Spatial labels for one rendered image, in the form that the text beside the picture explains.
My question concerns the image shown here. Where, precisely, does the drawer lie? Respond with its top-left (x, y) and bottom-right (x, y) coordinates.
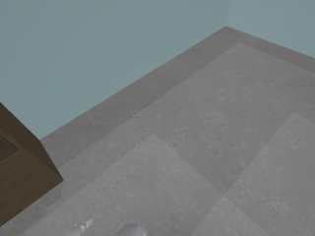
top-left (0, 135), bottom-right (19, 162)

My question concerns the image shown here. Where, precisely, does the robot left thigh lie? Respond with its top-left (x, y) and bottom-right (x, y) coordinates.
top-left (115, 223), bottom-right (147, 236)

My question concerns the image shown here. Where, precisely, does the cabinet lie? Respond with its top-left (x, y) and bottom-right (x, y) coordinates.
top-left (0, 102), bottom-right (64, 227)

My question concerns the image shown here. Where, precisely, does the left robot hand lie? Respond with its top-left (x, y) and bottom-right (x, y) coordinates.
top-left (66, 218), bottom-right (94, 236)

